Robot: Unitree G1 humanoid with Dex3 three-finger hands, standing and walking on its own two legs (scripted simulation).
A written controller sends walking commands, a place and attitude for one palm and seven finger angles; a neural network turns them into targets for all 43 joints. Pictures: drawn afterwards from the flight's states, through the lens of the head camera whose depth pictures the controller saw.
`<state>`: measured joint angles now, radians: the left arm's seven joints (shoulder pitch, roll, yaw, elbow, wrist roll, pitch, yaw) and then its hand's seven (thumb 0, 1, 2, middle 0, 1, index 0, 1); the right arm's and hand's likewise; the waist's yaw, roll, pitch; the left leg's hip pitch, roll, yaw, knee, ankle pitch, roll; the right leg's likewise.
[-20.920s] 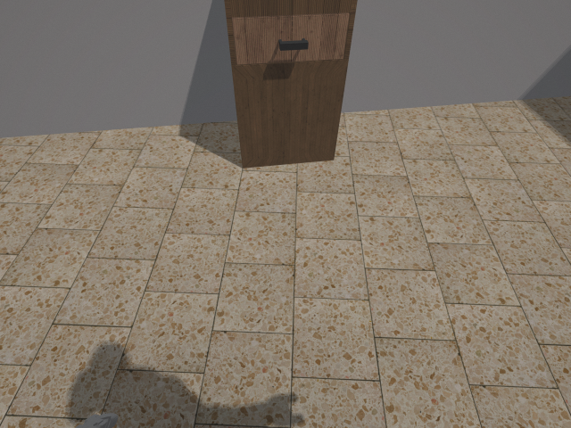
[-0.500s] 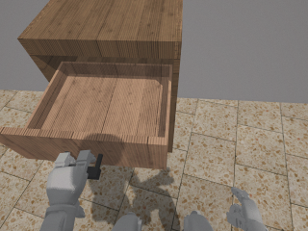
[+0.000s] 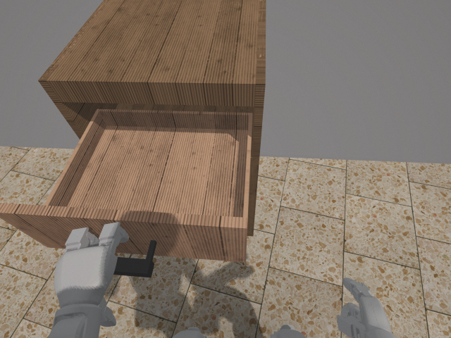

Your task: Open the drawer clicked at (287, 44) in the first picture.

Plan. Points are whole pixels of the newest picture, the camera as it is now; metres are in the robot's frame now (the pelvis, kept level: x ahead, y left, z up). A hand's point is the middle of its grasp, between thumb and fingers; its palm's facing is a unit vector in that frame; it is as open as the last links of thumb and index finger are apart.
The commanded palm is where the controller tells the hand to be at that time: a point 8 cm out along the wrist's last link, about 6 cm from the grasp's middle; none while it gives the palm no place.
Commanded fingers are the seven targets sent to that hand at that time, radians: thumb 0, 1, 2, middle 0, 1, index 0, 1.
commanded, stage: lift the hand off the handle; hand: left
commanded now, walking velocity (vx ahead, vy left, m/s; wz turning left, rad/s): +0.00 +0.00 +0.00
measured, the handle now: (125, 254) +0.27 +0.23 -0.05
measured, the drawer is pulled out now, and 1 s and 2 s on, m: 0.30 0.30 0.30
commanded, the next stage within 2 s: draw the hand back to the body in 1.64 s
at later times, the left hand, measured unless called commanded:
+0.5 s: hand (90, 269) +0.22 +0.25 +0.01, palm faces -0.01 -0.10 -0.99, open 13.6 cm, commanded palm +0.21 +0.24 +0.08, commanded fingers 0.00 -0.50 0.30 -0.30 -1.20 -0.30 -1.20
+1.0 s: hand (88, 257) +0.23 +0.24 +0.06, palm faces +0.03 -0.12 -0.99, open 13.8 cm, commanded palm +0.20 +0.24 +0.11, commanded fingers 0.00 -0.50 0.30 -0.30 -1.20 -0.30 -1.20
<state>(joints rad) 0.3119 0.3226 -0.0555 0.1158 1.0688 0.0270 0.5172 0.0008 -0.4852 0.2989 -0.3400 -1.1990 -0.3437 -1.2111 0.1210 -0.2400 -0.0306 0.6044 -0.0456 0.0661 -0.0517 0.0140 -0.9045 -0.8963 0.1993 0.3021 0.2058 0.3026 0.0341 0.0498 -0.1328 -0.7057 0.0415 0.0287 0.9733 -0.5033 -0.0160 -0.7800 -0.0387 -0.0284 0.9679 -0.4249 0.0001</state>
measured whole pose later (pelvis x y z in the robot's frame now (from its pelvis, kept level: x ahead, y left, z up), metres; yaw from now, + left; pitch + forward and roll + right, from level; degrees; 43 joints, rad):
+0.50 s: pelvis +0.02 +0.01 +0.02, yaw +0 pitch +12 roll -1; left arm 0.42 0.35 -0.03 -0.03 1.05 -0.03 0.44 0.00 -0.48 0.30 -0.32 -1.20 -0.37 -1.22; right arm 0.12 -0.22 -0.02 0.57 -0.05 0.07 -0.02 0.01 -0.90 -0.90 0.20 0.30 0.21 0.30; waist 0.05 0.05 -0.12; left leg -0.59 0.04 0.03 0.88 -0.50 0.00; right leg -0.66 -0.04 -0.03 0.86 -0.41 0.02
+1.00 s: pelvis +0.03 +0.01 +0.03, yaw -1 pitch +9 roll +0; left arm 0.45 0.36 -0.05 -0.17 1.02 0.00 0.36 0.00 -0.49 0.30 -0.32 -1.20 -0.33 -1.20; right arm 0.14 -0.22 -0.01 0.55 -0.04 0.06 0.00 0.01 -0.90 -0.90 0.20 0.30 0.21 0.30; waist 0.06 0.07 -0.11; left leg -0.48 0.04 0.04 0.78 -0.46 0.00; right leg -0.55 -0.04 -0.02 0.77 -0.38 0.02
